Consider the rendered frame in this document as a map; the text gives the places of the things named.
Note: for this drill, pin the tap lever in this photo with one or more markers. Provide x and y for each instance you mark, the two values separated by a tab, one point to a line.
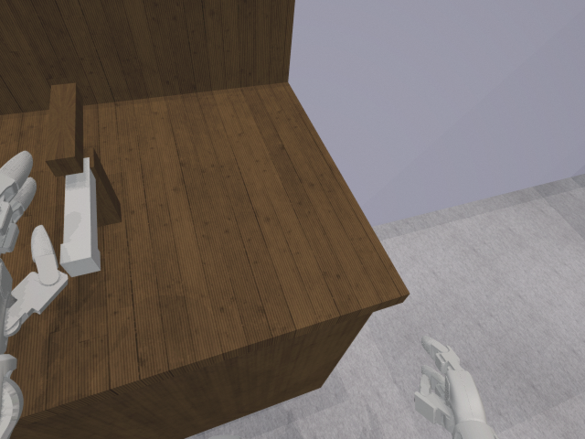
79	252

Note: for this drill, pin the counter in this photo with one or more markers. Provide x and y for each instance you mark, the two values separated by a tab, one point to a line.
236	265

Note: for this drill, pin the robot right hand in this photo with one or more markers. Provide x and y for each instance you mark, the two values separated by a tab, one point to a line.
456	398

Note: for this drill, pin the robot left hand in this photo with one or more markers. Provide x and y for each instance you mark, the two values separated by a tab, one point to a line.
37	290

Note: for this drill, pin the robot right forearm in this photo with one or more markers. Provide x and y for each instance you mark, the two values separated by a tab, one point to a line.
473	430

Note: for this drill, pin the robot left forearm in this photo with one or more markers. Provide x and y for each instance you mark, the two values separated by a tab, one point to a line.
11	397

